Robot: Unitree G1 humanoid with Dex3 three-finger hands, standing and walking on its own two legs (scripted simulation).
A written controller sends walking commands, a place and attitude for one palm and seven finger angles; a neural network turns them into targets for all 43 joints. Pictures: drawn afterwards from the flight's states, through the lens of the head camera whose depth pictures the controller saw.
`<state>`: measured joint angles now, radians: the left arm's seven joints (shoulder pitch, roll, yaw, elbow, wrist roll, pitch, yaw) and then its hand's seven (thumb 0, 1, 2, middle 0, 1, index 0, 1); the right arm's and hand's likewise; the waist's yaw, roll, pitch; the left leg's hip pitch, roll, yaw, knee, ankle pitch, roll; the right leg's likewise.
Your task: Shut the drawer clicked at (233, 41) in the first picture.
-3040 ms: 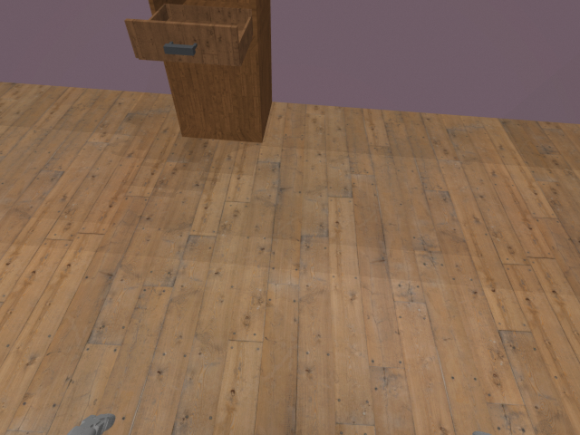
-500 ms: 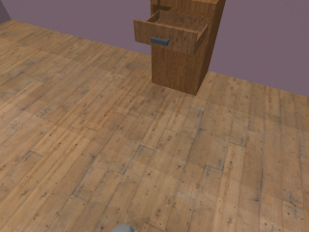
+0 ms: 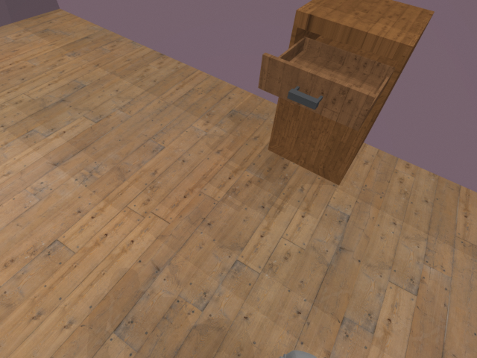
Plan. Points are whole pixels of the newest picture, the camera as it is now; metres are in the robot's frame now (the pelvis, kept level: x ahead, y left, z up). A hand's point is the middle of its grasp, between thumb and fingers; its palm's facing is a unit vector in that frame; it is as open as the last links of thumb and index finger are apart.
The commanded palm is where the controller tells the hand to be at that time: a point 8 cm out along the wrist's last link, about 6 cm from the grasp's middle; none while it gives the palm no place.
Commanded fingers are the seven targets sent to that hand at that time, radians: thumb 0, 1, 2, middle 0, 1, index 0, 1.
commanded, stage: walk to a spot facing it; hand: left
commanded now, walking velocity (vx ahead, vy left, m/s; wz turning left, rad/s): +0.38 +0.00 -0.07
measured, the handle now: (306, 96) +0.97 -0.16 -0.11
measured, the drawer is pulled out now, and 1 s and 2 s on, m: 0.30 0.30 0.30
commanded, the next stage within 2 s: turn to face it in 0.56 s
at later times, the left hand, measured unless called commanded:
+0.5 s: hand (203, 260) +0.34 +0.10 -0.16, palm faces -0.04 -0.98 -0.20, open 7.3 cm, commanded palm none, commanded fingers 0.00 0.90 0.90 -0.20 -0.30 -0.20 -0.30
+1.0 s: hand (190, 283) +0.30 +0.13 -0.19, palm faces +0.08 -0.99 -0.15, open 7.3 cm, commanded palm none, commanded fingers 0.00 0.90 0.90 -0.20 -0.30 -0.20 -0.30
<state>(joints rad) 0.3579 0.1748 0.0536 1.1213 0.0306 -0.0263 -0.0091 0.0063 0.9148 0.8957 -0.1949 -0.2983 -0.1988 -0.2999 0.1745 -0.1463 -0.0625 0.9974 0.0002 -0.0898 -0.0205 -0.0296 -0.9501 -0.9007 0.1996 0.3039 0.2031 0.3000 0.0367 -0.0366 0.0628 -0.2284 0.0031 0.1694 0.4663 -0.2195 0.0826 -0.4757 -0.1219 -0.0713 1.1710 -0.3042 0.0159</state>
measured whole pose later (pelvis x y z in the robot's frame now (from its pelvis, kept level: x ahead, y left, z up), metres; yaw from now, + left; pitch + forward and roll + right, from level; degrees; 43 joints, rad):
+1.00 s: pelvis +0.34 -0.04 -0.01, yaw -4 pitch -2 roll +0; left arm 0.36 0.15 0.05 1.11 0.02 0.03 0.00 0.00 0.92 0.90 -0.20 -0.30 -0.20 -0.30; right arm 0.06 -0.13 -0.01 0.97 -0.02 -0.03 -0.02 0.00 -0.91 -0.90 0.19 0.30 0.20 0.30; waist 0.07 -0.02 0.08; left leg -0.31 0.12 0.22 0.56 -0.20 0.03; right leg -0.38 -0.06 -0.09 1.08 -0.53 0.02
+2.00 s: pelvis +0.32 -0.06 +0.00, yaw -28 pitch +1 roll +0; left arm 0.21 0.22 0.08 0.99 0.02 0.06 -0.01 0.00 0.91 0.90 -0.20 -0.30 -0.20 -0.30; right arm 0.24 -0.17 -0.02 0.97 -0.02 0.02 -0.04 0.00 -0.90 -0.90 0.20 0.30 0.20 0.30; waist 0.00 -0.02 0.02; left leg -0.19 0.01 0.03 0.44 -0.27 0.01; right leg -0.44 0.11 0.06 0.75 -0.35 -0.01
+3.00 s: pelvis +0.53 -0.16 +0.00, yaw -32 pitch -1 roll +2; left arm 0.20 0.17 0.06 1.04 0.03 -0.01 0.00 0.01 0.93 0.90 -0.19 -0.30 -0.20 -0.30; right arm 0.29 -0.15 -0.05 1.09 -0.02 -0.05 -0.01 0.00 -0.93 -0.90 0.20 0.30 0.20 0.30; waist -0.01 -0.01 0.05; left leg -0.13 0.02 0.20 0.39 -0.24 0.02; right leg -0.45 -0.10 -0.10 0.78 -0.30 0.01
